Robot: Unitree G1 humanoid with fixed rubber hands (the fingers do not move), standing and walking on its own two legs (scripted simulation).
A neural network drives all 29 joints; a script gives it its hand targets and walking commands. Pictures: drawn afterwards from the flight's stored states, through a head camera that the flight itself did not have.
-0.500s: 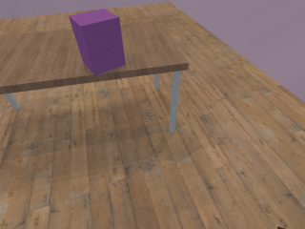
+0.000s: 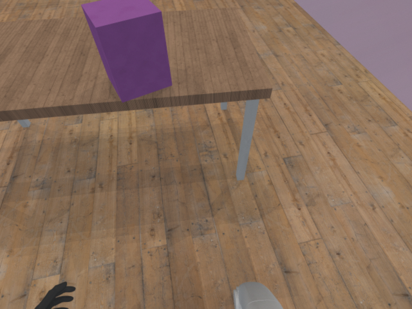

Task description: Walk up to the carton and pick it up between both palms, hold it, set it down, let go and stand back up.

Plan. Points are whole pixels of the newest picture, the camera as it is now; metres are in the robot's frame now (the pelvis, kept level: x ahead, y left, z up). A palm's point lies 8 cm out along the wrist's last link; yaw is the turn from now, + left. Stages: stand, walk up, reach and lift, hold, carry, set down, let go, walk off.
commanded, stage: walk up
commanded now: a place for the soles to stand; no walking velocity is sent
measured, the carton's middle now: (131, 48) +0.89 +0.22 +0.03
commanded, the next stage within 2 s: none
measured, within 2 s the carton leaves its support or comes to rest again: neither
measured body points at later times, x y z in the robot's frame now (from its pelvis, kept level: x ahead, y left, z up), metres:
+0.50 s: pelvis +0.00 -0.03 -0.02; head +0.02 -0.08 +0.43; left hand +0.02 +0.32 -0.06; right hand +0.10 -0.35 -0.15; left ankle -0.07 +0.14 -0.66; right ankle +0.16 -0.16 -0.72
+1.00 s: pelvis -0.06 +0.07 +0.01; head -0.06 +0.10 +0.46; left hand -0.05 +0.41 -0.10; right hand +0.04 -0.27 -0.06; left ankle -0.03 +0.12 -0.73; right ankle +0.01 -0.05 -0.64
